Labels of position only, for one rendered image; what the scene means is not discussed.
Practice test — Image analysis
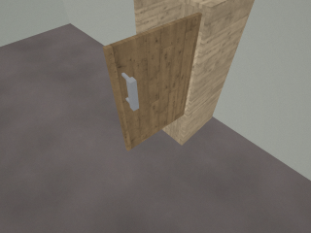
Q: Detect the handle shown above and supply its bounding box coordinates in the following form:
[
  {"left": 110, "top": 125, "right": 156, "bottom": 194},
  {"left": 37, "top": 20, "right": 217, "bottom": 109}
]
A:
[{"left": 121, "top": 72, "right": 139, "bottom": 111}]

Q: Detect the cupboard door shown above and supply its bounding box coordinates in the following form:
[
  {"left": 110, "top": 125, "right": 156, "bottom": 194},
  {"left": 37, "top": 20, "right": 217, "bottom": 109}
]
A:
[{"left": 102, "top": 12, "right": 202, "bottom": 151}]

